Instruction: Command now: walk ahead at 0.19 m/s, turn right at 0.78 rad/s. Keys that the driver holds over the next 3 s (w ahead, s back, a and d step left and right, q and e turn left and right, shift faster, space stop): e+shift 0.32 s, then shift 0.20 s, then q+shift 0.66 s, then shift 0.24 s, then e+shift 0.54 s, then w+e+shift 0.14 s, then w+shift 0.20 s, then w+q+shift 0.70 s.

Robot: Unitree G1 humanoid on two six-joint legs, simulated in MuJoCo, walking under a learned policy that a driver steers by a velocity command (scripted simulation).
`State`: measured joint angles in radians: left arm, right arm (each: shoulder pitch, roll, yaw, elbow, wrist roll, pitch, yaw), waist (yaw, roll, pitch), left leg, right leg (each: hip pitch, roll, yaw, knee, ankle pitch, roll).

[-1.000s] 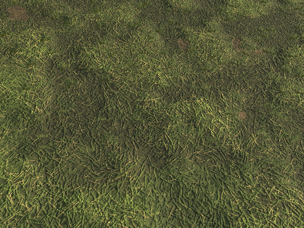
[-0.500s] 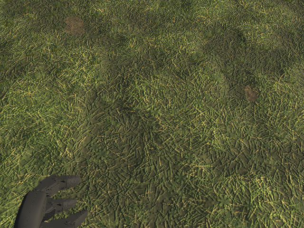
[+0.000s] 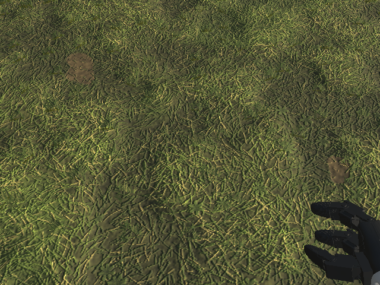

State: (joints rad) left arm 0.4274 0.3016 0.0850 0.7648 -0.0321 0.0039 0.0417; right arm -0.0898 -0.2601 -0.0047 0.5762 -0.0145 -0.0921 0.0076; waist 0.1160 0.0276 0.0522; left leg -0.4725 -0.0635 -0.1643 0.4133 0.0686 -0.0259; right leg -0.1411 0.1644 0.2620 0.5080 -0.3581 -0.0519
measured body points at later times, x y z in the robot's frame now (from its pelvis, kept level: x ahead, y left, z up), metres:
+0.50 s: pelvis +0.08 -0.03 +0.00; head +0.11 -0.07 +0.45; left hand +0.36 +0.15 -0.07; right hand +0.08 -0.36 -0.12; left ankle +0.14 +0.11 -0.71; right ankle +0.06 -0.14 -0.73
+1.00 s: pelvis +0.10 +0.00 +0.00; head +0.15 +0.02 +0.44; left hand +0.31 +0.25 -0.12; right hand +0.17 -0.32 -0.09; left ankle +0.09 +0.08 -0.73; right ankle +0.05 -0.14 -0.69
